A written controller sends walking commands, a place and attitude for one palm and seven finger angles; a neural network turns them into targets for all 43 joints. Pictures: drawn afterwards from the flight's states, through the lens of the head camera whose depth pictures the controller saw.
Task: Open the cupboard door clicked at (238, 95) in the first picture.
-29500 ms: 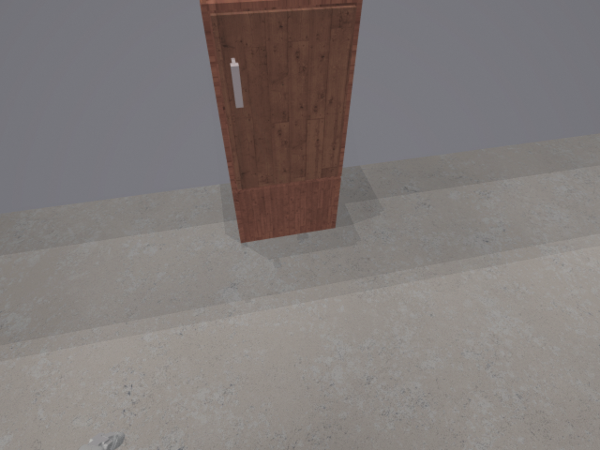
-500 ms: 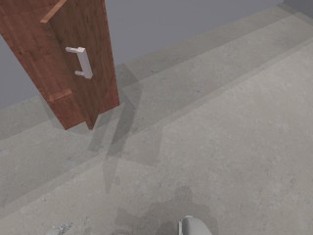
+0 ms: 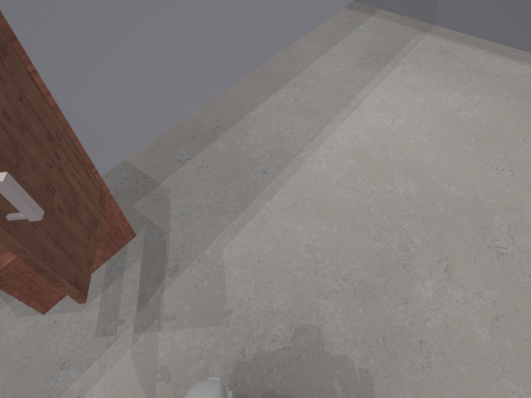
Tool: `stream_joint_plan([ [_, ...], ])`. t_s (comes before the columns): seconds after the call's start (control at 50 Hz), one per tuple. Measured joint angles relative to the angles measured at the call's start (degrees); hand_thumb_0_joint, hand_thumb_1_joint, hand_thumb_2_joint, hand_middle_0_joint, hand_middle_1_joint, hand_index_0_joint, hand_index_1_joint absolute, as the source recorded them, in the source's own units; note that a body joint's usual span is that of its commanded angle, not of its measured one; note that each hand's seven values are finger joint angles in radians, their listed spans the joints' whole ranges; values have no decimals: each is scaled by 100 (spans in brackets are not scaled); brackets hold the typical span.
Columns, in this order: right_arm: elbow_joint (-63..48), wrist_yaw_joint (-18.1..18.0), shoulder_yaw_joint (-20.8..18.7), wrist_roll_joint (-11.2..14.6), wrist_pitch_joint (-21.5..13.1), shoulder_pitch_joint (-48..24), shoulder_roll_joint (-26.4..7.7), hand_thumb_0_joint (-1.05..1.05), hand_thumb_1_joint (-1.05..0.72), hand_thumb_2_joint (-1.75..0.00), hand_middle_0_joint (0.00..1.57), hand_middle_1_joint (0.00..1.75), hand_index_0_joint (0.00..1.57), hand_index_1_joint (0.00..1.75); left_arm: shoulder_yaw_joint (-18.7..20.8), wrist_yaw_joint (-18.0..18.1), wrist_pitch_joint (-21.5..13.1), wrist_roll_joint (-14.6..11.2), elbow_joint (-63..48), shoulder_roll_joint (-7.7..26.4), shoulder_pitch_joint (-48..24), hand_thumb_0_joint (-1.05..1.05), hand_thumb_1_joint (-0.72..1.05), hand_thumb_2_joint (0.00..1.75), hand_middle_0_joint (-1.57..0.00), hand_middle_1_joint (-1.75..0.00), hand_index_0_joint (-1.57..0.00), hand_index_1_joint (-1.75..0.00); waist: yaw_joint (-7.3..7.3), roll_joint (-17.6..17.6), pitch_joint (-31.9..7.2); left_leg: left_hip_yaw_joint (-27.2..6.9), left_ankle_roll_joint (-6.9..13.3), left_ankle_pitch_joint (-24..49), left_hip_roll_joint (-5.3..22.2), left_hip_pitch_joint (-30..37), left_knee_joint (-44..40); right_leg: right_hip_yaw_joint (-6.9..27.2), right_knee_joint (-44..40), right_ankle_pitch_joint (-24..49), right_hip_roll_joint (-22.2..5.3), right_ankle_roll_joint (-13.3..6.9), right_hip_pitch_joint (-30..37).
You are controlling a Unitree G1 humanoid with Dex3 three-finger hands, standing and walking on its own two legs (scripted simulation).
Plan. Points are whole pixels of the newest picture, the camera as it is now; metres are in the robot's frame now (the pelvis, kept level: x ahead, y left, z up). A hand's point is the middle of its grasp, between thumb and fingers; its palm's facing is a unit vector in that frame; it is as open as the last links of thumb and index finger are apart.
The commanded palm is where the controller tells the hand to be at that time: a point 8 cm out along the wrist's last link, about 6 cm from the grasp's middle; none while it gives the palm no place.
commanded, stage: walk to a spot facing it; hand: left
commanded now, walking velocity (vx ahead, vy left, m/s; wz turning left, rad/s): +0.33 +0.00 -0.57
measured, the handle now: (7, 199) +0.42 +0.52 -0.02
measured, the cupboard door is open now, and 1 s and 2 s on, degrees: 46 46 46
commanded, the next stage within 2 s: turn to face it in 1.64 s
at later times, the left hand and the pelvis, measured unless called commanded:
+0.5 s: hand (223, 264) +0.39 +0.12 -0.17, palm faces -0.38 -0.91 -0.16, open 7.3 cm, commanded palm none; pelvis +0.19 +0.00 -0.01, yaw -17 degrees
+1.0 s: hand (251, 253) +0.42 +0.07 -0.17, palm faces -0.29 -0.93 -0.21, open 7.3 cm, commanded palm none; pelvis +0.41 -0.12 +0.00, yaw -23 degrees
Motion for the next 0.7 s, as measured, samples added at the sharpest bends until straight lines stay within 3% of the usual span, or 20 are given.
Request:
stream_joint_plan([
  [0.08,-121,-43,73,17,-239,-72,61,1,-91,-90,20,30,20,30,90,-8,28,-16,103,71,295,0,91,90,-20,-30,-21,-30,120,-96,-98,80,110,247,-184,624,-1383,257,418,-434,62,128,-13],
  [0.1,-142,-73,94,-18,-337,-86,78,1,-91,-90,20,30,20,30,120,-11,57,-40,150,100,323,0,91,90,-20,-30,-21,-30,108,-117,-104,128,270,530,-178,632,-1377,240,940,-699,85,98,-193],
  [0.14,-184,-119,170,-75,-433,-44,144,0,-91,-90,20,30,21,30,157,-21,129,-33,273,170,289,1,91,90,-20,-30,-20,-30,104,-172,-68,326,522,365,-107,726,-1136,-10,2439,-1060,60,59,-746],
  [0.2,-176,-164,251,-103,-478,255,255,0,-91,-90,20,30,21,30,222,-99,144,42,322,275,133,1,91,90,-20,-30,-20,-30,35,-196,-74,537,564,236,-7,1163,-1516,-487,4041,-559,-146,100,-1581],
  [0.28,100,-232,322,-65,-523,708,357,0,-91,-90,20,30,21,30,235,-157,111,49,146,347,-223,1,91,90,-20,-30,-20,-30,26,-189,-7,828,518,308,62,1753,-2195,-738,4623,142,-415,172,-2438],
  [0.36,427,-264,348,-56,-515,1177,415,0,-91,-90,20,30,21,30,198,-161,126,43,26,310,-606,1,92,90,-19,-30,-20,-30,-74,-139,58,1132,458,175,95,2236,-2543,-859,4218,560,-510,171,-2899],
  [0.42,641,-272,346,-77,-484,1514,430,0,-91,-90,20,30,20,30,133,-175,149,39,-6,231,-930,1,92,90,-19,-30,-20,-30,-225,-91,134,1328,379,-6,87,2583,-2681,-1052,3291,751,-534,122,-2876],
  [0.52,984,-257,351,-80,-382,1975,427,0,-91,-90,20,30,20,30,9,-176,77,8,-112,95,-1410,1,92,90,-19,-30,-20,-30,-484,41,284,1554,147,-546,218,3023,-2394,-1417,1642,460,-265,-196,-2207],
  [0.56,1149,-218,358,-31,-303,2145,478,1,-91,-90,20,30,20,30,-20,-157,-73,11,-194,91,-1438,0,92,90,-20,-30,-20,-30,-457,-37,265,1551,93,-798,350,2854,-1388,-1456,1138,487,-168,-414,-1648],
  [0.6,1268,-179,335,54,-168,1990,493,1,-91,-90,20,30,20,30,-3,-69,-230,-35,-226,62,-1370,0,92,90,-20,-30,-20,-30,-378,-72,309,963,154,-993,351,2064,758,-1384,1461,182,-82,-556,-1585],
  [0.64,1244,-156,257,68,-96,1675,482,1,-91,-90,20,30,21,30,-22,23,-237,-98,-150,26,-1202,0,92,90,-20,-30,-20,-30,-422,-60,352,421,240,-650,271,1247,2229,-1366,1323,18,12,-574,-1253],
  [0.7,1013,-156,180,23,-120,1133,466,1,-91,-90,20,30,20,30,-59,108,-232,-114,82,-43,-823,0,91,90,-20,-30,-20,-30,-440,-57,262,149,241,-6,355,273,2461,-1263,616,174,149,-530,-708],
])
